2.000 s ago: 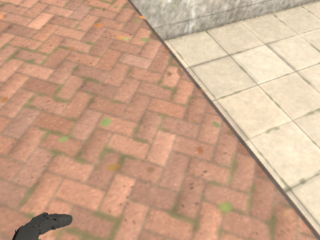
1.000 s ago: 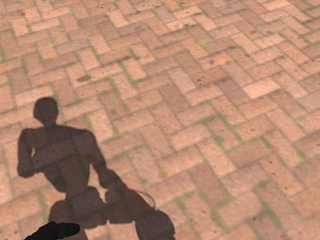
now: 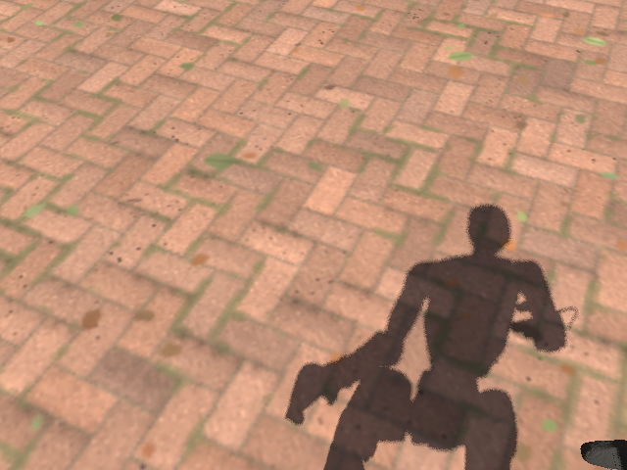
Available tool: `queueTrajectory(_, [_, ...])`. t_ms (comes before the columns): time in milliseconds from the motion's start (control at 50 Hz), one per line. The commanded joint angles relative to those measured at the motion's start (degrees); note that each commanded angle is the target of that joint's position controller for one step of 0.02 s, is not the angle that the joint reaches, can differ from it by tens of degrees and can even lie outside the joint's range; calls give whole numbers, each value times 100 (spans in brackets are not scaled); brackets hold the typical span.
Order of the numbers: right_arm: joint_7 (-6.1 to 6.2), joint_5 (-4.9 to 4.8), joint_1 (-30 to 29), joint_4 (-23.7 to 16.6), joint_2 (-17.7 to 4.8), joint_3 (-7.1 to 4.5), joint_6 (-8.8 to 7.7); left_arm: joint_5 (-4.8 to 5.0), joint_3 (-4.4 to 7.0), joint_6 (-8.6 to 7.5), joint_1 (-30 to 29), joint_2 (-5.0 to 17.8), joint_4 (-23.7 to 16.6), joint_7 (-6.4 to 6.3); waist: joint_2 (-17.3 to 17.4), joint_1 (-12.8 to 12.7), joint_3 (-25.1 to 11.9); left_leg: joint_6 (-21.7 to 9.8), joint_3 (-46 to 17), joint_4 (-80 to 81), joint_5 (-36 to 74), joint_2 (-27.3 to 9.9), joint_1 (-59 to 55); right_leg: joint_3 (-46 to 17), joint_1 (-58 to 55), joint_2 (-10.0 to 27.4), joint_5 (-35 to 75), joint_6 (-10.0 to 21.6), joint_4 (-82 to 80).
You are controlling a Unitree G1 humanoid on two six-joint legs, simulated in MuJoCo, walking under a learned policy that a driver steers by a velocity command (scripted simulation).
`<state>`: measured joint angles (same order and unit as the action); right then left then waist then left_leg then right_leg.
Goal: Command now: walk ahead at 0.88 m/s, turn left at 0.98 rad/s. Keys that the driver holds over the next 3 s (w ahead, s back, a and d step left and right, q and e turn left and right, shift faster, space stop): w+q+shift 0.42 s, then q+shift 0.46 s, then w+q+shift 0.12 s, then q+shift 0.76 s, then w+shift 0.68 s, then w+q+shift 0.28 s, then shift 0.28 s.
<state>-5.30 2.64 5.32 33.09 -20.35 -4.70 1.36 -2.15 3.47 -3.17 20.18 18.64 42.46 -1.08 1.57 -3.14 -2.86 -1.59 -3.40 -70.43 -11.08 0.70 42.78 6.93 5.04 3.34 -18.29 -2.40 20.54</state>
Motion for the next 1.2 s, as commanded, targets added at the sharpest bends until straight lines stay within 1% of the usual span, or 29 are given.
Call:
queueTrajectory(20, [-87,-6,-953,-633,-161,76,-23,-29,189,-169,482,728,-85,65,-657,-241,880,8,71,101,116,-394,1455,-771,-675,1383,-499,658,-1280])
queueTrajectory(140, [-198,-38,-1851,-850,93,273,-93,-71,191,-157,929,744,382,44,-815,-338,1401,-469,1070,1880,-461,-458,579,697,-1009,1349,1883,541,-1369])
queueTrajectory(200, [20,-90,-396,-400,-81,173,-125,7,232,-51,803,1159,439,35,-1049,603,285,-928,1667,2315,-1173,547,-1934,1102,-884,1450,7241,516,822])
queueTrajectory(220, [107,-103,881,-34,-337,23,-161,93,268,-20,620,1363,336,61,-1083,1219,-386,-1105,1492,2637,-1024,793,-3640,1060,-198,1543,7498,524,2317])
queueTrajectory(240, [220,-76,1959,391,-782,-218,-168,45,249,-27,428,1273,161,100,-718,1709,-965,-1201,597,3101,-1097,566,-5596,936,1322,1353,5407,361,4219])
queueTrajectory(260, [331,-215,1421,339,-1655,-437,-83,66,90,-83,181,429,-472,249,1313,981,-1185,-1645,-2646,4321,-2544,-1043,-7050,625,4000,154,-688,-30,6391])
queueTrajectory(280, [428,-126,1959,117,-1838,-485,-3,12,88,-244,-465,774,-938,290,462,1255,-1967,-1966,-4295,5076,-2481,-1439,-7129,-621,4437,-45,-517,-38,7019])
queueTrajectory(320, [544,-104,1839,508,-1357,-385,-107,103,-20,-337,-714,573,-921,209,-209,900,-420,-1837,-3294,5293,-950,-1285,-5617,-871,4534,416,-52,60,6312])
queueTrajectory(340, [587,-115,1554,514,-1111,-296,-212,-12,-48,-282,-639,533,-872,188,-406,612,-66,-1756,-2772,5281,-671,-970,-4702,-961,4083,594,-208,37,5812])
queueTrajectory(400, [558,-200,1109,493,-634,-71,-399,-190,-45,68,-199,546,-744,180,-135,29,454,-1896,-2205,5600,-383,-524,-3066,-958,3367,691,-878,-144,5003])
queueTrajectory(460, [509,-183,1141,577,-626,-61,-549,-93,-141,102,-1343,377,-1189,186,-97,130,1194,-1778,-1910,5992,1276,-185,-2123,-602,3176,471,215,-279,3530])
queueTrajectory(540, [469,-316,1462,857,-765,-171,-483,22,-247,-5,-1545,156,-1176,212,-21,376,610,-1036,-1386,5149,3710,218,-2252,-404,1533,-317,2344,47,1791])
queueTrajectory(600, [549,-320,1463,896,-984,-249,-436,44,-97,-1,-859,584,-1016,31,124,78,-43,-471,-1842,3675,4372,322,-2856,-716,177,-698,2306,180,1112])
queueTrajectory(620, [535,-334,1159,806,-1010,-255,-456,60,-16,-46,-61,770,-806,-39,20,-436,-353,-280,-1750,2459,4043,491,-2782,-815,-655,-502,2813,222,682])
queueTrajectory(640, [545,-403,1153,701,-538,-150,-477,-38,59,-112,723,1015,-617,-82,-350,-695,-820,-93,-1347,865,1710,804,-2224,-1339,-1783,427,3819,385,737])
queueTrajectory(660, [660,-482,1875,519,58,-28,-403,-192,60,-122,979,1251,-719,-31,-1460,-214,-1683,-33,-624,-1199,-3303,1268,-1210,-2856,-2890,2622,7351,822,1678])
queueTrajectory(680, [715,-378,2320,518,-420,-92,-344,-95,112,-38,586,1134,-830,-4,-1575,23,-2631,20,-594,-1847,-2465,906,-982,-3880,-2893,2866,6978,1381,1350])
queueTrajectory(720, [607,-149,1560,562,-637,-152,-149,2,-103,53,-636,243,-1073,-87,-966,143,-1289,115,-192,-1456,-1337,344,-791,-2752,-1108,2051,4038,1420,583])
queueTrajectory(740, [498,-121,1347,502,-577,-160,-50,-4,-167,80,-719,105,-1010,-96,-877,183,-825,197,-164,-1294,-1280,194,-734,-2225,-619,1821,3698,1356,410])
queueTrajectory(780, [379,-103,1198,383,-318,-105,173,83,-118,66,-639,278,-812,-84,-898,284,-153,262,-59,-699,-1330,-8,-1028,-1431,389,1723,3784,1255,41])
queueTrajectory(880, [263,-112,683,-37,11,34,279,70,15,8,-839,518,-625,-6,-912,528,-146,103,219,1005,-442,-339,-1364,-321,733,1796,3770,1133,-109])
queueTrajectory(960, [79,-172,-127,-388,-254,2,335,-11,159,110,-873,881,-700,71,-1190,403,-25,-100,743,1889,-401,-367,-1960,2,1262,1776,-944,741,-790])
queueTrajectory(1020, [-5,-152,-784,-570,-313,-2,282,-12,263,227,-538,1096,-655,91,-813,83,517,-198,1008,2444,-1060,-402,-1573,72,656,2072,-1580,624,-938])
queueTrajectory(1060, [23,-124,-753,-511,-170,18,201,73,301,332,-254,1148,-524,164,-599,-15,629,-299,1249,3084,-1328,-178,-1807,552,155,2025,-2,516,-212])
queueTrajectory(1100, [257,-16,775,37,-289,-139,89,284,287,427,-185,1098,-476,247,58,702,-85,-569,1042,4096,-1004,341,-3660,1222,573,1587,2358,190,2439])
queueTrajectory(1120, [435,-65,1429,140,-1108,-343,65,286,155,422,-301,666,-860,277,1537,880,-170,-1132,-1440,4818,-343,-1062,-4767,1341,2591,871,-152,-223,4616])
queueTrajectory(1140, [483,-300,1361,-92,-1580,-419,56,-7,118,445,-744,572,-1280,263,1623,795,-155,-1769,-3610,5392,1361,-1992,-4986,242,4272,82,-2105,-508,5344])
queueTrajectory(1160, [500,-358,1619,-11,-1329,-403,15,-37,156,480,-998,733,-1313,215,751,940,-141,-1892,-2889,5031,2575,-2019,-5022,-408,4246,394,-2011,-497,5319])
queueTrajectory(1200, [603,-264,1015,43,-925,-280,-1,134,108,425,-928,598,-1100,135,519,470,446,-1521,-1704,4850,3313,-1302,-4279,-539,3813,568,-987,-433,4754])
